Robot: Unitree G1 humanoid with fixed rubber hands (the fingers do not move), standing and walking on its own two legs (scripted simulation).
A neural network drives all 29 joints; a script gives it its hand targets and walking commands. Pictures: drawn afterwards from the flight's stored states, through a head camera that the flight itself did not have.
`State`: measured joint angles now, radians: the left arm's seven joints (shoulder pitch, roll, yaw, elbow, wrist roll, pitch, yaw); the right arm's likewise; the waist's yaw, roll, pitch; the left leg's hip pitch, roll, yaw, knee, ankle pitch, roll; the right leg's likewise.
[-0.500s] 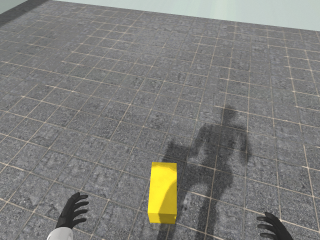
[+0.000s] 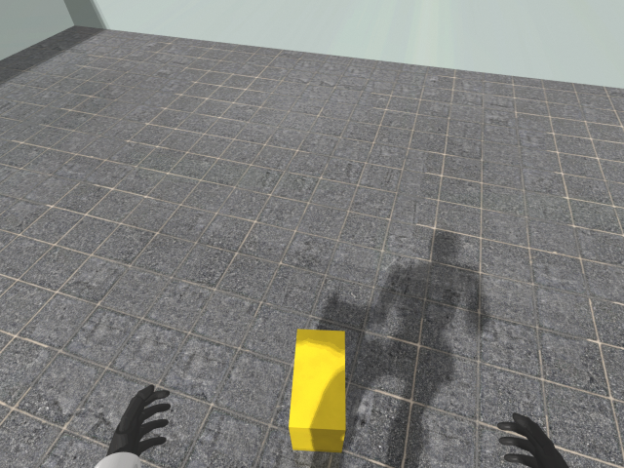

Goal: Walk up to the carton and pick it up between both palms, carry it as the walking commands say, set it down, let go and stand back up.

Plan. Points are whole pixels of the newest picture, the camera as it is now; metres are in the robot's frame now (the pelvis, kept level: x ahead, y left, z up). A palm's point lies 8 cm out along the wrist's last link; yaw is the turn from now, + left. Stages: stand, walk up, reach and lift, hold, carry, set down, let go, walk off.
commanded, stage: stand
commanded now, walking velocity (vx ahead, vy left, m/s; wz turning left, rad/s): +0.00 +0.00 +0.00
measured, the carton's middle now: (319, 389) +0.47 +0.01 -0.66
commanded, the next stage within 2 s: none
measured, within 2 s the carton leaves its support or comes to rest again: neither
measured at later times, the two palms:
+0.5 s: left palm out of the picture +0.15 +0.27 -0.06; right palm out of the picture +0.12 -0.27 -0.08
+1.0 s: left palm out of the picture +0.13 +0.27 -0.07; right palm out of the picture +0.10 -0.28 -0.08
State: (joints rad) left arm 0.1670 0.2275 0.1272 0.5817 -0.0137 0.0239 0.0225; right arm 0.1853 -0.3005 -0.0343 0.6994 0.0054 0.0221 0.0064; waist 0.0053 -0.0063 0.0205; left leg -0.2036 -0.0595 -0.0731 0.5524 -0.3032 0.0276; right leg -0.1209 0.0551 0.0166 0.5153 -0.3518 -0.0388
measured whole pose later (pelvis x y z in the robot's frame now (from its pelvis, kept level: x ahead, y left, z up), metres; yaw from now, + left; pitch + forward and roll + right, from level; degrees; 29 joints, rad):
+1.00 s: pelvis -0.03 +0.00 +0.00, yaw +0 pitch -4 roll -1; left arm 0.17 0.24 0.13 0.66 -0.01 -0.01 0.01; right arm 0.21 -0.32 -0.03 0.75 0.01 -0.01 0.00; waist 0.01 -0.01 0.02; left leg -0.20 -0.06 -0.07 0.54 -0.26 0.03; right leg -0.12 0.05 0.02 0.51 -0.31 -0.04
